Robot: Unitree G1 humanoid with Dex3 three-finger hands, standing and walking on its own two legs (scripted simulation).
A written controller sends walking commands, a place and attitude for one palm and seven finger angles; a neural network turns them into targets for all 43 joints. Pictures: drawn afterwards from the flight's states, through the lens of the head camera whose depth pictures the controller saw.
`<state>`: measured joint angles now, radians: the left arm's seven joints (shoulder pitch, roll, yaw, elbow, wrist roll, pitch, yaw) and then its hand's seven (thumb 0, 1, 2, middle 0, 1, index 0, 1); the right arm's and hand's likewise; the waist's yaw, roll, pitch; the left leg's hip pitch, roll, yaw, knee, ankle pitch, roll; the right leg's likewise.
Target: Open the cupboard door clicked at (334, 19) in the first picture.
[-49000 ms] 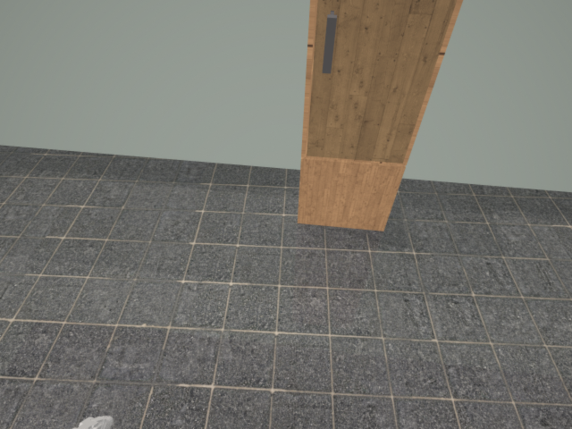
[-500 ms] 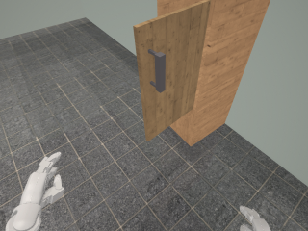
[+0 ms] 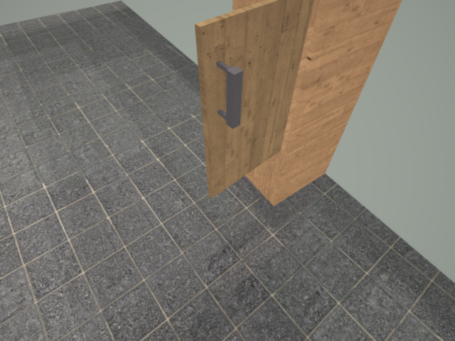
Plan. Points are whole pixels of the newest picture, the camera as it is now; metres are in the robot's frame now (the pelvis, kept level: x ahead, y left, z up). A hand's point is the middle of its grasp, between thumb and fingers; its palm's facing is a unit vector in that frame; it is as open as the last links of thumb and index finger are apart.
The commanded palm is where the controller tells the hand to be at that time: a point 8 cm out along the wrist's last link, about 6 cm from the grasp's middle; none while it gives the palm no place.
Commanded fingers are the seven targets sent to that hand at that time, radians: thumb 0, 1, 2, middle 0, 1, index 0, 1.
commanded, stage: let the arm hang, fingers relaxed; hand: left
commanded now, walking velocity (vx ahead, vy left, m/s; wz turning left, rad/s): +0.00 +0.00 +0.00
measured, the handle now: (227, 95) +0.62 +0.04 +0.09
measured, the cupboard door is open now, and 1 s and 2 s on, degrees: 96 96 96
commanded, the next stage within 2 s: look to check the result in 0.48 s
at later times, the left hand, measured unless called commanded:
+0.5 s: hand out of the picture +0.13 +0.22 -0.14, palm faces -0.02 -0.95 -0.32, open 7.4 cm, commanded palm none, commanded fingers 0.00 0.90 0.90 -0.20 -0.30 -0.20 -0.30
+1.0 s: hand out of the picture +0.11 +0.21 -0.15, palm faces -0.02 -0.94 -0.34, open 7.4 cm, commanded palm none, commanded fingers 0.00 0.90 0.90 -0.20 -0.30 -0.20 -0.30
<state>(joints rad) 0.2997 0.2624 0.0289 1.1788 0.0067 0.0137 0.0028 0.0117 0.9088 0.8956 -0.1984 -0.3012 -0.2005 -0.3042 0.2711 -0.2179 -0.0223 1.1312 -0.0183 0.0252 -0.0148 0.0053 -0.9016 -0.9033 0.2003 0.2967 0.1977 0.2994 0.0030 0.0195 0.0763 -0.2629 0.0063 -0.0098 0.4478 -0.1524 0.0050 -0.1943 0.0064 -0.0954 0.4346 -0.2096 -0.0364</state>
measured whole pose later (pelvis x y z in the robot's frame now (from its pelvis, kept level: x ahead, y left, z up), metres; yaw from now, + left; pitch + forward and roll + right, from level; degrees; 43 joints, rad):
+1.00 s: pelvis +0.05 -0.03 +0.01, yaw -1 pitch -2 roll +0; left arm 0.13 0.29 0.02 1.15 0.00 -0.02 0.01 0.01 0.90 0.90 -0.20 -0.30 -0.20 -0.30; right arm 0.12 -0.30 -0.01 1.13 -0.02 0.01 -0.02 0.00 -0.90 -0.90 0.20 0.30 0.20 0.30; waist -0.01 0.03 0.06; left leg -0.13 0.04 0.00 0.32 -0.17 -0.03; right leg -0.07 0.04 -0.08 0.31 -0.22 -0.06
